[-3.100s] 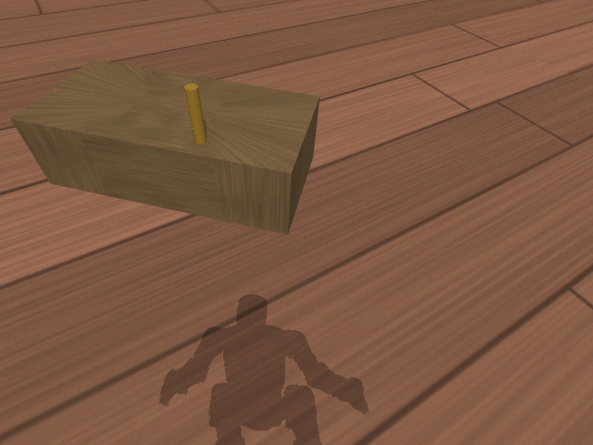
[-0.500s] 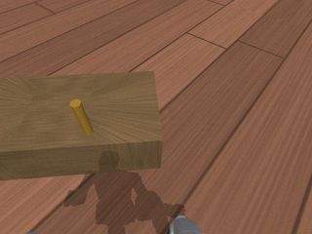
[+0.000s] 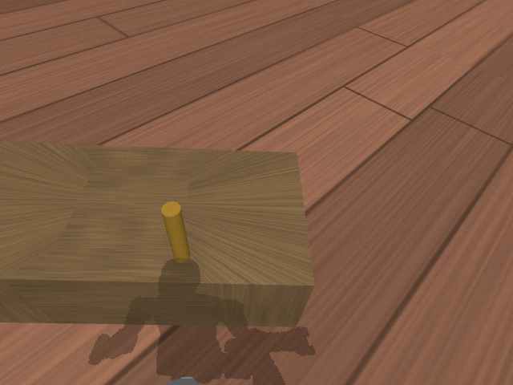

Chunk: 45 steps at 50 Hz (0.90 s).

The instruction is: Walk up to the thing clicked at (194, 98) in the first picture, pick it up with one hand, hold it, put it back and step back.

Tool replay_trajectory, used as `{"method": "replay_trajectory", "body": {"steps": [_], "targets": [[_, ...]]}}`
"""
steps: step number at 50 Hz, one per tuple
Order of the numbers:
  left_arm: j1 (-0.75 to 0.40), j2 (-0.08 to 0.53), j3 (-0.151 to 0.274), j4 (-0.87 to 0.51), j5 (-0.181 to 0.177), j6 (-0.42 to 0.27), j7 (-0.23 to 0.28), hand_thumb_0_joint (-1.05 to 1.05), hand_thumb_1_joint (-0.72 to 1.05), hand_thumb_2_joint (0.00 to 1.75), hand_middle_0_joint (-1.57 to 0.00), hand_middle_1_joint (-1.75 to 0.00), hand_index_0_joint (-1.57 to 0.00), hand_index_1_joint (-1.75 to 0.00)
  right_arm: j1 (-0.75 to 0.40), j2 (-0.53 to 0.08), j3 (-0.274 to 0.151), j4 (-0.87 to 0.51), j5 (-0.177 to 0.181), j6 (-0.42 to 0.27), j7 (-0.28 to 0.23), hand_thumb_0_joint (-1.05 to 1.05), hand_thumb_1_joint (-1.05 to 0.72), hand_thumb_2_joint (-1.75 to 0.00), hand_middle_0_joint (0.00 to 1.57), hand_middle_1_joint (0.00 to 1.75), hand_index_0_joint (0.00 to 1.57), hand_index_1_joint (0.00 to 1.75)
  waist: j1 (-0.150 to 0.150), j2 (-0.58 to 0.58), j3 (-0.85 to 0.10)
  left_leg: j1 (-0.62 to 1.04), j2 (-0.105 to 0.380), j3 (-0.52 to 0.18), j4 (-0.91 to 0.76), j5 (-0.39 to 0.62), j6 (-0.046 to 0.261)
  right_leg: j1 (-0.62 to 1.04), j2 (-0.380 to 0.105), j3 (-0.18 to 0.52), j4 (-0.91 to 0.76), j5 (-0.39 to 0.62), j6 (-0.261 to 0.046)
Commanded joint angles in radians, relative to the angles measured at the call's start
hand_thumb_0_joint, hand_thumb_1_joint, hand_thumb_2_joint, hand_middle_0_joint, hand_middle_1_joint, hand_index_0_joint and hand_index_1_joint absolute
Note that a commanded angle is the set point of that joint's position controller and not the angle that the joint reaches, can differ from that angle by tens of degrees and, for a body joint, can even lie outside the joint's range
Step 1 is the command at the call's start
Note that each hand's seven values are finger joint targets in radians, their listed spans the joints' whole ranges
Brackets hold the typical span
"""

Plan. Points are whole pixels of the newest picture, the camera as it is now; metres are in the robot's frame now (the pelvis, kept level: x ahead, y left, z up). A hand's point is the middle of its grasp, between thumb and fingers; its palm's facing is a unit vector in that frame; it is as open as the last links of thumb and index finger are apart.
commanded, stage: walk up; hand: left
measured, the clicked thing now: (177, 234) +0.53 +0.21 -0.27
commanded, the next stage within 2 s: none
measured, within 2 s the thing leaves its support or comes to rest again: neither
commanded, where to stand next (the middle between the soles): +0.13 +0.01 m, yaw -1 degrees
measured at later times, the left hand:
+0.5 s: hand (84, 363) +0.18 +0.28 -0.14, palm faces -0.11 -0.92 -0.37, open 7.4 cm
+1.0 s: hand (87, 366) +0.17 +0.27 -0.13, palm faces -0.06 -0.95 -0.31, open 7.4 cm
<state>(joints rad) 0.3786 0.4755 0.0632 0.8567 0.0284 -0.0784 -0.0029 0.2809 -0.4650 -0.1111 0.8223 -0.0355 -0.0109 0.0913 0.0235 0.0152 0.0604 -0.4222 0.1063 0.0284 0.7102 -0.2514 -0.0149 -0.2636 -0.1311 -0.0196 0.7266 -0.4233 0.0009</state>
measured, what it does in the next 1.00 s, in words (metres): steps on the spot: right foot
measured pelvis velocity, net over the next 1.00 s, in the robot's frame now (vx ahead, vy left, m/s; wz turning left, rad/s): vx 0.08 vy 0.02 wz -0.05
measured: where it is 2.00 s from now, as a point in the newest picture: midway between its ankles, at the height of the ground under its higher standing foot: outside the picture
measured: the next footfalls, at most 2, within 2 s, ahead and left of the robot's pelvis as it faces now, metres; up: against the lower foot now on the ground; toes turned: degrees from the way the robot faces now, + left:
right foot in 0.40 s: +0.15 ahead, -0.10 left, +0.00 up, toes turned -4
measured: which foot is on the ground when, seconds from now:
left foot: down 0.00-1.00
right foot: down 0.00-0.00, up 0.02-0.38, down 0.40-1.00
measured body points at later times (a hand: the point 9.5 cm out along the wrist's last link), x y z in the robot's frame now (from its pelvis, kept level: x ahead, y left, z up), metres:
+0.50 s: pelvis +0.06 +0.03 +0.00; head +0.10 +0.02 +0.45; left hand +0.19 +0.33 -0.11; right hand +0.11 -0.28 -0.12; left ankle +0.08 +0.15 -0.71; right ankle +0.11 -0.09 -0.71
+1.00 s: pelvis +0.08 +0.02 +0.03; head +0.09 +0.03 +0.48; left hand +0.18 +0.32 -0.10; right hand +0.13 -0.30 -0.09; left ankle +0.08 +0.15 -0.71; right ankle +0.11 -0.09 -0.71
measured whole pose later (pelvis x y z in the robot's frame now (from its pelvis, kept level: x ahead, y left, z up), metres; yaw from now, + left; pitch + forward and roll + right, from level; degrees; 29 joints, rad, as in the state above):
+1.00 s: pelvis +0.08 +0.02 +0.03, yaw -3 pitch -2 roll +0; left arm 0.09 0.36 0.02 1.09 0.00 0.02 -0.04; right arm 0.15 -0.39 0.00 1.09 -0.02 -0.05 0.00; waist 0.01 -0.02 0.06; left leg -0.17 0.04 0.07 0.45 -0.24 -0.01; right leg -0.25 -0.02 -0.03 0.46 -0.19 -0.01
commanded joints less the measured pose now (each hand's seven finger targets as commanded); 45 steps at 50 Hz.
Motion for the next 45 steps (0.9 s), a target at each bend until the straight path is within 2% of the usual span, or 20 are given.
{"method": "replay_trajectory", "body": {"steps": [1, 2, 3, 5, 6, 10, 14, 18, 20, 21, 22, 23, 25, 26, 27, 29, 31, 34, 38, 45], "targets": [[0.009, 0.091, 0.013, -0.088, -0.021, 0.001, 0.022, 0.0, 0.9, 0.9, -0.2, -0.3, -0.2, -0.3, 0.169, -0.319, -0.075, -0.039, 0.003, -0.048, -0.053, 0.0, -0.9, -0.9, 0.2, 0.3, 0.2, 0.3, -0.095, 0.314, -0.052, 0.352, 0.304, -0.634, -0.474, -0.372, 0.165, -0.519, 0.167, 0.015, 0.461, -0.117, -0.044], [-0.019, 0.18, 0.032, -0.069, -0.017, 0.002, 0.034, 0.0, 0.9, 0.9, -0.2, -0.3, -0.2, -0.3, 0.11, -0.358, -0.081, -0.045, 0.028, -0.044, -0.05, 0.0, -0.9, -0.9, 0.2, 0.3, 0.2, 0.3, -0.088, 0.267, -0.028, 0.268, 0.366, -0.697, -0.471, -0.426, 0.277, -0.48, 0.097, 0.082, 0.494, -0.126, -0.062], [-0.049, 0.209, 0.036, -0.061, -0.019, -0.002, 0.034, 0.0, 0.9, 0.9, -0.2, -0.3, -0.2, -0.3, 0.082, -0.323, -0.071, -0.048, 0.027, -0.042, -0.055, 0.0, -0.9, -0.9, 0.2, 0.3, 0.2, 0.3, -0.07, 0.2, 0.021, 0.219, 0.337, -0.61, -0.439, -0.34, 0.298, -0.472, 0.07, 0.096, 0.513, -0.101, -0.055], [-0.025, 0.182, 0.042, -0.014, -0.032, -0.004, 0.021, 0.0, 0.9, 0.9, -0.2, -0.3, -0.2, -0.3, 0.059, -0.225, -0.032, -0.055, 0.02, -0.06, -0.074, 0.0, -0.9, -0.9, 0.2, 0.3, 0.2, 0.3, -0.044, 0.151, 0.011, 0.251, 0.203, -0.334, -0.341, 0.057, 0.208, -0.419, 0.054, 0.119, 0.429, 0.002, -0.056], [0.002, 0.166, 0.04, -0.001, -0.034, 0.004, 0.014, 0.0, 0.9, 0.9, -0.2, -0.3, -0.2, -0.3, 0.071, -0.223, -0.025, -0.044, 0.027, -0.07, -0.078, 0.0, -0.9, -0.9, 0.2, 0.3, 0.2, 0.3, -0.03, 0.159, -0.001, 0.26, 0.182, -0.257, -0.303, 0.219, 0.194, -0.391, 0.045, 0.104, 0.399, 0.025, -0.051], [-0.038, 0.118, 0.029, -0.003, -0.029, 0.041, 0.003, 0.0, 0.9, 0.9, -0.2, -0.3, -0.2, -0.3, 0.056, -0.206, -0.006, -0.046, 0.031, -0.082, -0.101, 0.0, -0.9, -0.9, 0.2, 0.3, 0.2, 0.3, -0.023, 0.149, -0.016, 0.22, 0.176, -0.143, -0.274, 0.511, 0.206, -0.281, 0.057, 0.064, 0.263, 0.074, -0.023], [-0.108, 0.09, 0.029, -0.009, -0.024, 0.063, 0.003, 0.0, 0.9, 0.9, -0.2, -0.3, -0.2, -0.3, 0.047, -0.201, 0.006, -0.043, 0.034, -0.084, -0.118, 0.0, -0.9, -0.9, 0.2, 0.3, 0.2, 0.3, -0.016, 0.117, -0.045, 0.17, 0.201, -0.094, -0.197, 0.745, 0.199, -0.153, 0.066, 0.017, 0.148, 0.132, -0.043], [-0.152, 0.082, 0.032, -0.01, -0.022, 0.073, -0.003, 0.0, 0.9, 0.9, -0.2, -0.3, -0.2, -0.3, 0.026, -0.211, 0.005, -0.038, 0.041, -0.064, -0.127, 0.0, -0.9, -0.9, 0.2, 0.3, 0.2, 0.3, -0.024, 0.117, -0.097, 0.173, 0.183, -0.096, -0.124, 0.629, 0.187, -0.05, 0.099, -0.012, 0.004, 0.166, -0.058], [-0.121, 0.107, 0.041, 0.009, -0.014, 0.065, -0.002, 0.0, 0.9, 0.9, -0.2, -0.3, -0.2, -0.3, -0.005, -0.186, 0.017, -0.038, 0.047, -0.053, -0.126, 0.0, -0.9, -0.9, 0.2, 0.3, 0.2, 0.3, 0.008, 0.068, -0.128, 0.119, 0.147, -0.086, -0.039, 0.409, 0.139, 0.072, 0.095, 0.022, -0.154, 0.273, -0.083], [-0.117, 0.161, 0.054, 0.01, -0.009, 0.057, 0.001, 0.0, 0.9, 0.9, -0.2, -0.3, -0.2, -0.3, 0.01, -0.144, 0.031, -0.036, 0.05, -0.052, -0.126, 0.0, -0.9, -0.9, 0.2, 0.3, 0.2, 0.3, 0.012, -0.07, -0.153, 0.063, 0.094, -0.041, 0.06, 0.244, 0.093, 0.128, -0.003, 0.17, -0.2, 0.411, -0.112], [-0.161, 0.189, 0.058, -0.007, -0.007, 0.049, 0.001, 0.0, 0.9, 0.9, -0.2, -0.3, -0.2, -0.3, 0.043, -0.097, 0.046, -0.025, 0.053, -0.049, -0.127, 0.0, -0.9, -0.9, 0.2, 0.3, 0.2, 0.3, -0.015, -0.186, -0.158, -0.008, -0.017, 0.021, 0.144, -0.053, 0.044, 0.148, -0.134, 0.36, -0.252, 0.482, -0.186], [-0.216, 0.184, 0.048, -0.015, -0.017, 0.054, 0.001, 0.0, 0.9, 0.9, -0.2, -0.3, -0.2, -0.3, 0.017, -0.117, 0.042, -0.007, 0.051, -0.04, -0.136, 0.0, -0.9, -0.9, 0.2, 0.3, 0.2, 0.3, -0.014, -0.187, -0.155, 0.028, -0.069, 0.027, 0.131, -0.338, 0.038, 0.084, -0.19, 0.38, -0.254, 0.474, -0.283], [-0.265, 0.15, 0.034, -0.015, -0.014, 0.064, -0.002, 0.0, 0.9, 0.9, -0.2, -0.3, -0.2, -0.3, 0.018, -0.131, 0.038, 0.045, 0.048, -0.043, -0.133, 0.0, -0.9, -0.9, 0.2, 0.3, 0.2, 0.3, -0.034, -0.183, -0.129, 0.142, -0.066, 0.007, 0.027, -0.318, 0.037, -0.049, -0.137, 0.306, -0.257, 0.339, -0.238], [-0.287, 0.141, 0.026, -0.018, -0.012, 0.068, -0.002, 0.0, 0.9, 0.9, -0.2, -0.3, -0.2, -0.3, 0.02, -0.139, 0.037, 0.064, 0.048, -0.049, -0.127, 0.0, -0.9, -0.9, 0.2, 0.3, 0.2, 0.3, -0.048, -0.174, -0.113, 0.183, -0.065, 0.008, -0.058, -0.196, 0.038, -0.085, -0.094, 0.248, -0.239, 0.32, -0.195], [-0.317, 0.13, 0.024, -0.018, -0.014, 0.07, -0.002, 0.0, 0.9, 0.9, -0.2, -0.3, -0.2, -0.3, 0.038, -0.141, 0.036, 0.087, 0.045, -0.052, -0.125, 0.0, -0.9, -0.9, 0.2, 0.3, 0.2, 0.3, -0.06, -0.16, -0.113, 0.213, -0.044, -0.006, -0.121, -0.05, 0.045, -0.091, -0.058, 0.197, -0.212, 0.292, -0.143], [-0.325, 0.108, 0.019, 0.002, -0.017, 0.077, -0.005, 0.0, 0.9, 0.9, -0.2, -0.3, -0.2, -0.3, -0.026, -0.167, 0.034, 0.09, 0.031, -0.056, -0.125, 0.0, -0.9, -0.9, 0.2, 0.3, 0.2, 0.3, -0.038, -0.09, -0.089, 0.18, 0.05, -0.139, -0.226, -0.066, 0.083, -0.107, 0.018, 0.138, -0.158, 0.213, -0.08], [-0.293, 0.109, 0.022, 0.031, -0.016, 0.082, -0.013, 0.0, 0.9, 0.9, -0.2, -0.3, -0.2, -0.3, -0.1, -0.189, 0.043, 0.092, 0.021, -0.061, -0.121, 0.0, -0.9, -0.9, 0.2, 0.3, 0.2, 0.3, 0.0, -0.054, -0.052, 0.07, 0.108, -0.194, -0.278, -0.215, 0.121, -0.042, 0.039, 0.119, -0.169, 0.07, -0.068], [-0.323, 0.106, 0.02, 0.06, -0.012, 0.071, -0.02, 0.0, 0.9, 0.9, -0.2, -0.3, -0.2, -0.3, -0.124, -0.145, 0.059, 0.123, 0.022, -0.061, -0.112, 0.0, -0.9, -0.9, 0.2, 0.3, 0.2, 0.3, -0.012, -0.058, -0.011, 0.057, 0.021, -0.091, -0.281, -0.189, 0.067, -0.019, -0.001, 0.192, -0.287, 0.024, -0.096], [-0.348, 0.092, 0.01, 0.09, -0.021, 0.068, -0.024, 0.0, 0.9, 0.9, -0.2, -0.3, -0.2, -0.3, -0.133, -0.151, 0.066, 0.163, 0.019, -0.07, -0.108, 0.0, -0.9, -0.9, 0.2, 0.3, 0.2, 0.3, -0.013, 0.028, -0.032, 0.132, 0.036, -0.11, -0.34, -0.09, 0.061, 0.0, 0.012, 0.148, -0.297, 0.125, -0.073], [-0.373, 0.093, 0.003, 0.141, -0.023, 0.07, -0.023, 0.0, 0.9, 0.9, -0.2, -0.3, -0.2, -0.3, -0.158, -0.139, 0.071, 0.195, 0.024, -0.065, -0.11, 0.0, -0.9, -0.9, 0.2, 0.3, 0.2, 0.3, -0.018, -0.022, -0.092, 0.207, 0.031, -0.078, -0.358, 0.027, 0.049, 0.073, 0.001, 0.13, -0.351, 0.238, -0.057]]}}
